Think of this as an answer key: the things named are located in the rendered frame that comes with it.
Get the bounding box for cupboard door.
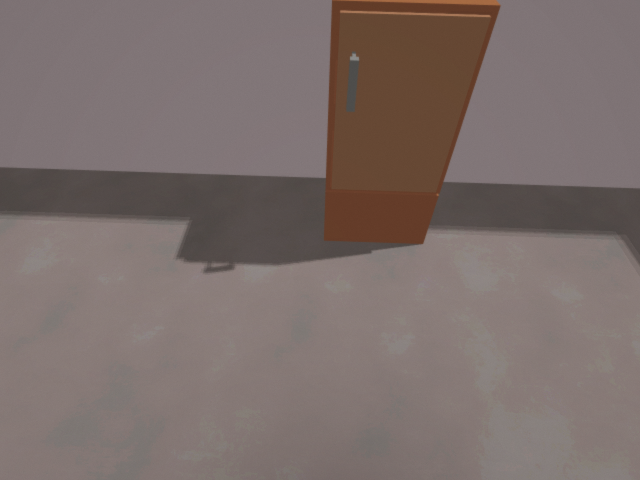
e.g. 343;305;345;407
332;10;491;193

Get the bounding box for handle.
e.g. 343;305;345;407
346;52;359;112

